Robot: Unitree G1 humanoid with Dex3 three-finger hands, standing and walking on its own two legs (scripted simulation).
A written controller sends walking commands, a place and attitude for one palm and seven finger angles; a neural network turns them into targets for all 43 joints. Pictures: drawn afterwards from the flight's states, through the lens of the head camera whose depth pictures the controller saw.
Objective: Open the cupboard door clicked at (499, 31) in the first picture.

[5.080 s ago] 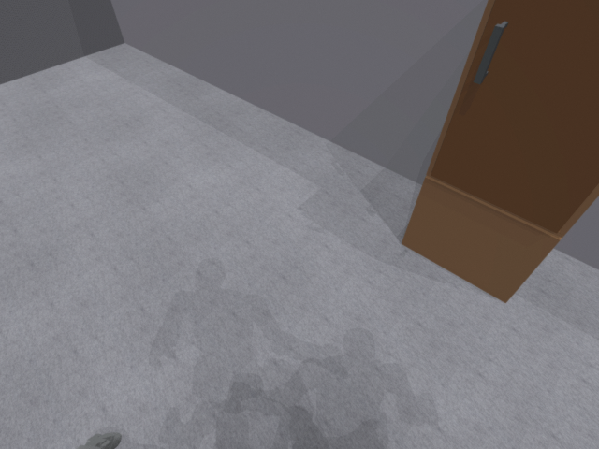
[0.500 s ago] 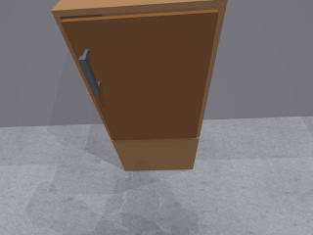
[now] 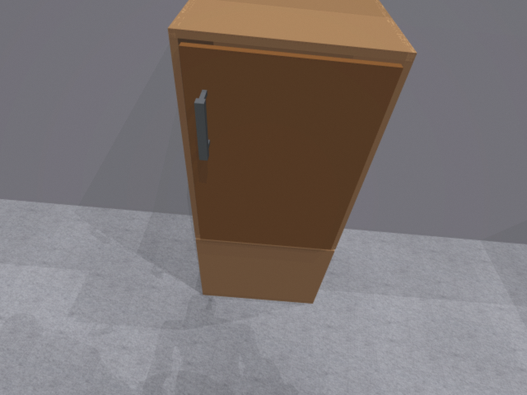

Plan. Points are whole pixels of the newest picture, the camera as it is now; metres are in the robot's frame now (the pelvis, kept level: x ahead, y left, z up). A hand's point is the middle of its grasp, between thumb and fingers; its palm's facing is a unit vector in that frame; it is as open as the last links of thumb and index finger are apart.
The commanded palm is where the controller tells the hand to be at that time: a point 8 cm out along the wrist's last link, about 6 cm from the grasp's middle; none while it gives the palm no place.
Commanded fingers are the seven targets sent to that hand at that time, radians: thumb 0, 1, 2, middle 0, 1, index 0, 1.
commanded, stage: come to a stop and stand still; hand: left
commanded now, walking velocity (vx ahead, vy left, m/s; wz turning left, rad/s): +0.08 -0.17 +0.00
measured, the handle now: (203, 126) +0.60 +0.17 +0.09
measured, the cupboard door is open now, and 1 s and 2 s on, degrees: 0 0 0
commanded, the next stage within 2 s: look again from close up in 0.10 s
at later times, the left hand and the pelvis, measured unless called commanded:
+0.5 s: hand out of the picture +0.05 +0.15 -0.19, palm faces +0.02 -0.97 -0.23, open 7.2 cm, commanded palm none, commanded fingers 0.00 0.90 0.90 -0.20 -0.30 -0.20 -0.30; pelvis +0.02 -0.03 -0.02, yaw -1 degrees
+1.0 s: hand out of the picture -0.03 +0.14 -0.19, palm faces +0.09 -0.98 -0.16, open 7.4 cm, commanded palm none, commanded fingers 0.00 0.90 0.90 -0.20 -0.30 -0.20 -0.30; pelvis +0.01 -0.02 -0.02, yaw +0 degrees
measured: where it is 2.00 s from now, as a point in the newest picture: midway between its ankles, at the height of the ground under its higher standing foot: outside the picture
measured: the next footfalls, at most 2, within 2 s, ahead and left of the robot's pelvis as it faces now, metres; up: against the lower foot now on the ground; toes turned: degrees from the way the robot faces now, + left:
right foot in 0.24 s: +0.10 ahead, -0.13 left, +0.00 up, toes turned -4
left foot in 1.48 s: +0.16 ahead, +0.10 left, +0.00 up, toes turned +5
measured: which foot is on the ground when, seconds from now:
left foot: down 0.00-1.00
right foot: up 0.00-0.22, down 0.24-1.00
